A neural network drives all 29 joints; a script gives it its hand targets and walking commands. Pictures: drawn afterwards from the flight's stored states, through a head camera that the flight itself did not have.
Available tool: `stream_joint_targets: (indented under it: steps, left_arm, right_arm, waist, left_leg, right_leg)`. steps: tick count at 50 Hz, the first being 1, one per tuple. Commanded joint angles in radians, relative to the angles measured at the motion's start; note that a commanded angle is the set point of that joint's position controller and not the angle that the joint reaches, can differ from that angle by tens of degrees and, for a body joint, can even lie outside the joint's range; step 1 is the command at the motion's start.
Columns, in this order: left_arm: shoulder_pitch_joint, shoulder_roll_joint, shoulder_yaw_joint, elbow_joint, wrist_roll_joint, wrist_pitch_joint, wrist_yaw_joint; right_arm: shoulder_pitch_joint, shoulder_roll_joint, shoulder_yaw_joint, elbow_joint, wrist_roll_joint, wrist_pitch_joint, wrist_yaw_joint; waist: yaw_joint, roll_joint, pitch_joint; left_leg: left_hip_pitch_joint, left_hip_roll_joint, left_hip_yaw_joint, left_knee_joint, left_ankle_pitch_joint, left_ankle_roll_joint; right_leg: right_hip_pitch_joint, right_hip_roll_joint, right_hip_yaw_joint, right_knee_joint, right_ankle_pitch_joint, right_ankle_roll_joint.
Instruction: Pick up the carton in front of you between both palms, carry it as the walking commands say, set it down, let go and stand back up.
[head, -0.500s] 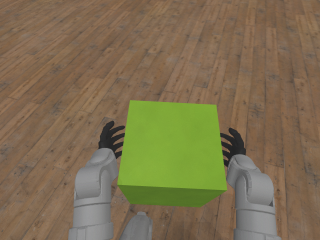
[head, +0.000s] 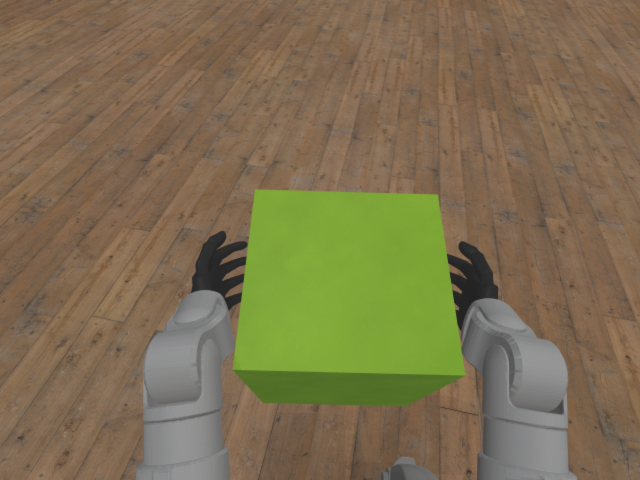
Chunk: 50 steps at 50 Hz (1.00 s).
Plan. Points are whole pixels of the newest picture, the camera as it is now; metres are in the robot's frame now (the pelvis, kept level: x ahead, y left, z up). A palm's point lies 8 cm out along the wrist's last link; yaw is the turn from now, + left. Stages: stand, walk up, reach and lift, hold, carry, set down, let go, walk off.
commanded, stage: carry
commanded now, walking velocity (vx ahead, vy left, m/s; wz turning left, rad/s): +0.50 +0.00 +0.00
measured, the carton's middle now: (340, 311) +0.34 -0.01 +0.04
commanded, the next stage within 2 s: none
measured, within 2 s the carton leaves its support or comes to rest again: neither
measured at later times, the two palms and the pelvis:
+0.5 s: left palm (227, 189) +0.53 +0.16 +0.08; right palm (414, 189) +0.55 -0.14 +0.07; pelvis +0.32 -0.01 +0.00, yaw +5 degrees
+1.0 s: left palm (230, 79) +0.85 +0.20 +0.10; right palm (376, 89) +0.84 -0.10 +0.09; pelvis +0.62 +0.05 +0.00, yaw +2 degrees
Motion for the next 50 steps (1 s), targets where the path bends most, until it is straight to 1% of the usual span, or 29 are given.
stream_joint_targets:
  steps: [1,4,6,7,8,9,10,11,12,13,15,17,21,23,24,29,30,32,33,34,35,36,37,38,39,41,47,48,50]
  left_arm:
    - [-0.318,-0.695,-0.636,-0.074,-0.165,0.076,-0.017]
    - [-0.248,-0.683,-0.663,-0.145,-0.179,0.12,-0.04]
    - [-0.247,-0.73,-0.713,-0.238,-0.231,0.142,-0.061]
    - [-0.24,-0.755,-0.721,-0.233,-0.223,0.156,-0.07]
    - [-0.212,-0.799,-0.734,-0.254,-0.253,0.165,-0.079]
    - [-0.19,-0.792,-0.758,-0.286,-0.268,0.168,-0.092]
    - [-0.107,-0.761,-0.732,-0.268,-0.24,0.176,-0.095]
    - [-0.106,-0.795,-0.751,-0.274,-0.258,0.186,-0.101]
    - [-0.062,-0.741,-0.732,-0.249,-0.231,0.196,-0.1]
    - [0.0,-0.772,-0.736,-0.231,-0.226,0.192,-0.108]
    - [-0.016,-0.878,-0.735,-0.265,-0.248,0.188,-0.138]
    - [-0.047,-0.878,-0.782,-0.344,-0.246,0.174,-0.163]
    - [-0.02,-0.855,-0.785,-0.33,-0.269,0.15,-0.182]
    - [-0.001,-0.789,-0.787,-0.309,-0.242,0.157,-0.177]
    - [0.028,-0.782,-0.763,-0.315,-0.258,0.16,-0.173]
    - [0.063,-0.689,-0.722,-0.335,-0.219,0.186,-0.138]
    - [0.072,-0.701,-0.743,-0.35,-0.217,0.193,-0.131]
    - [0.026,-0.665,-0.746,-0.393,-0.232,0.203,-0.125]
    - [0.016,-0.652,-0.732,-0.369,-0.226,0.214,-0.112]
    - [0.06,-0.609,-0.733,-0.381,-0.227,0.222,-0.104]
    - [0.028,-0.567,-0.716,-0.391,-0.208,0.236,-0.099]
    - [-0.015,-0.575,-0.744,-0.426,-0.222,0.241,-0.097]
    - [-0.039,-0.643,-0.75,-0.426,-0.241,0.236,-0.103]
    - [0.005,-0.664,-0.74,-0.383,-0.231,0.23,-0.115]
    - [-0.007,-0.714,-0.752,-0.382,-0.239,0.22,-0.123]
    - [-0.066,-0.781,-0.749,-0.35,-0.241,0.209,-0.131]
    - [0.06,-0.74,-0.744,-0.403,-0.21,0.205,-0.129]
    - [0.061,-0.746,-0.747,-0.365,-0.214,0.21,-0.127]
    - [0.042,-0.668,-0.738,-0.409,-0.198,0.215,-0.119]
  right_arm:
    - [-0.367,0.658,0.612,-0.113,0.162,0.03,0.047]
    - [-0.309,0.669,0.652,-0.174,0.151,0.075,0.069]
    - [-0.293,0.717,0.686,-0.267,0.185,0.089,0.081]
    - [-0.267,0.709,0.677,-0.283,0.178,0.103,0.089]
    - [-0.234,0.736,0.686,-0.295,0.178,0.108,0.092]
    - [-0.221,0.754,0.711,-0.348,0.182,0.112,0.094]
    - [-0.171,0.753,0.728,-0.338,0.174,0.12,0.097]
    - [-0.157,0.724,0.72,-0.353,0.173,0.122,0.103]
    - [-0.115,0.756,0.73,-0.333,0.187,0.141,0.109]
    - [-0.07,0.742,0.752,-0.332,0.173,0.148,0.117]
    - [-0.154,0.843,0.774,-0.417,0.2,0.142,0.143]
    - [-0.069,0.881,0.787,-0.351,0.172,0.127,0.156]
    - [-0.045,0.877,0.789,-0.363,0.15,0.1,0.152]
    - [-0.005,0.83,0.781,-0.323,0.128,0.104,0.14]
    - [-0.008,0.814,0.786,-0.369,0.158,0.105,0.135]
    - [-0.009,0.723,0.793,-0.381,0.17,0.147,0.116]
    - [-0.045,0.709,0.785,-0.454,0.184,0.148,0.116]
    - [-0.036,0.684,0.773,-0.442,0.169,0.163,0.11]
    - [-0.038,0.672,0.751,-0.426,0.167,0.172,0.102]
    - [0.031,0.631,0.744,-0.417,0.173,0.177,0.096]
    - [0.009,0.612,0.73,-0.373,0.148,0.181,0.09]
    - [0.011,0.622,0.698,-0.372,0.164,0.178,0.091]
    - [-0.013,0.658,0.738,-0.425,0.183,0.179,0.098]
    - [-0.047,0.705,0.762,-0.423,0.189,0.175,0.097]
    - [-0.068,0.763,0.76,-0.439,0.199,0.165,0.109]
    - [-0.147,0.805,0.789,-0.464,0.205,0.157,0.115]
    - [-0.067,0.745,0.826,-0.518,0.242,0.162,0.14]
    - [-0.047,0.742,0.805,-0.464,0.207,0.164,0.132]
    - [-0.037,0.708,0.792,-0.433,0.204,0.172,0.124]
  waist:
    - [0.012,0.15,-0.194]
    - [0.006,0.118,-0.148]
    - [0.004,0.147,-0.189]
    - [-0.003,0.091,-0.179]
    - [0.014,0.17,-0.205]
    - [0.015,0.206,-0.269]
    - [0.027,0.153,-0.307]
    - [0.062,0.047,-0.391]
    - [0.032,-0.163,-0.398]
    - [0.05,-0.222,-0.369]
    - [0.048,-0.098,-0.315]
    - [0.038,0.005,-0.268]
    - [0.031,-0.154,-0.195]
    - [0.027,-0.069,-0.174]
    - [0.03,-0.157,-0.136]
    - [0.052,-0.156,-0.115]
    - [0.043,-0.154,-0.079]
    - [0.031,-0.121,-0.112]
    - [0.013,-0.125,-0.114]
    - [0.001,0.031,-0.223]
    - [-0.016,0.328,-0.257]
    - [-0.005,0.351,-0.264]
    - [-0.005,0.2,-0.32]
    - [-0.004,0.094,-0.333]
    - [0.0,0.023,-0.329]
    - [0.006,0.128,-0.254]
    - [0.006,0.09,-0.167]
    - [0.007,0.156,-0.172]
    - [0.001,0.159,-0.069]
  left_leg:
    - [0.255,0.214,-0.104,-0.023,0.768,-0.002]
    - [0.275,0.22,-0.079,-0.056,0.755,0.015]
    - [0.321,0.213,-0.071,0.029,0.941,-0.011]
    - [0.321,0.207,-0.052,0.047,1.097,-0.02]
    - [0.276,0.212,-0.043,0.121,1.052,-0.038]
    - [0.29,0.208,0.006,0.255,1.096,-0.046]
    - [0.148,0.199,0.003,0.389,1.025,-0.058]
    - [-0.049,0.17,-0.009,0.609,0.616,-0.087]
    - [-0.357,0.021,-0.014,0.848,-0.024,-0.114]
    - [-0.518,0.003,-0.114,1.048,-0.212,-0.105]
    - [-0.563,0.102,-0.154,1.085,-0.185,-0.077]
    - [-0.532,0.139,-0.139,0.891,-0.094,-0.099]
    - [-0.431,0.131,-0.024,0.593,-0.018,-0.132]
    - [-0.449,0.13,-0.011,0.488,0.04,-0.135]
    - [-0.502,0.159,-0.024,0.437,0.104,-0.132]
    - [-0.403,0.105,0.087,0.236,0.187,-0.159]
    - [-0.33,0.141,0.054,0.215,0.205,-0.153]
    - [-0.172,0.078,0.161,0.189,0.151,-0.144]
    - [-0.036,0.054,0.14,0.185,0.067,-0.134]
    - [0.088,0.177,-0.044,0.083,-0.057,-0.093]
    - [0.278,0.386,-0.405,-0.001,-0.204,0.032]
    - [0.299,0.47,-0.568,-0.066,0.026,0.099]
    - [0.3,0.448,-0.445,-0.01,0.132,0.072]
    - [0.253,0.429,-0.421,0.01,0.171,0.067]
    - [0.145,0.42,-0.305,-0.028,0.094,0.033]
    - [0.058,0.381,-0.19,-0.089,0.054,0.001]
    - [0.059,0.321,-0.065,-0.162,0.015,0.016]
    - [0.055,0.31,-0.028,-0.155,0.012,0.009]
    - [-0.009,0.315,0.0,-0.163,-0.066,-0.003]
  right_leg:
    - [-0.051,0.026,-0.058,-0.11,0.109,-0.011]
    - [0.007,0.026,-0.072,-0.251,0.168,-0.034]
    - [0.131,0.074,-0.108,-0.316,0.137,-0.057]
    - [0.169,0.131,-0.201,-0.335,0.135,-0.061]
    - [0.293,0.11,-0.147,-0.404,0.151,-0.066]
    - [0.411,0.143,-0.2,-0.414,0.062,-0.069]
    - [0.606,0.161,-0.216,-0.457,0.094,-0.073]
    - [0.859,-0.045,0.038,-0.475,0.015,-0.091]
    - [0.999,-0.342,0.516,-0.519,0.002,-0.204]
    - [0.972,-0.397,0.632,-0.598,-0.046,-0.299]
    - [0.852,-0.322,0.454,-0.611,0.035,-0.28]
    - [0.743,-0.273,0.309,-0.673,-0.11,-0.191]
    - [0.556,-0.188,0.116,-0.749,-0.039,-0.15]
    - [0.59,-0.174,0.072,-0.732,0.029,-0.136]
    - [0.643,-0.178,0.027,-0.715,0.102,-0.137]
    - [0.685,-0.145,-0.031,-0.67,0.149,-0.112]
    - [0.629,-0.17,-0.018,-0.647,0.125,-0.099]
    - [0.585,-0.122,-0.085,-0.506,0.19,-0.071]
    - [0.531,-0.089,-0.116,-0.353,0.228,-0.044]
    - [0.438,-0.04,-0.137,-0.125,0.196,0.003]
    - [0.136,0.042,-0.109,0.148,-0.077,0.037]
    - [0.012,0.071,-0.062,0.364,-0.343,0.025]
    - [0.017,-0.001,0.05,0.425,-0.333,-0.009]
    - [0.014,-0.031,0.069,0.429,-0.284,-0.018]
    - [0.067,-0.079,0.096,0.382,-0.207,-0.016]
    - [0.097,-0.062,0.051,0.227,-0.171,-0.02]
    - [0.104,-0.032,-0.036,-0.179,-0.035,0.008]
    - [0.121,-0.039,-0.044,-0.21,-0.013,0.008]
    - [0.17,-0.043,-0.081,-0.287,0.046,0.017]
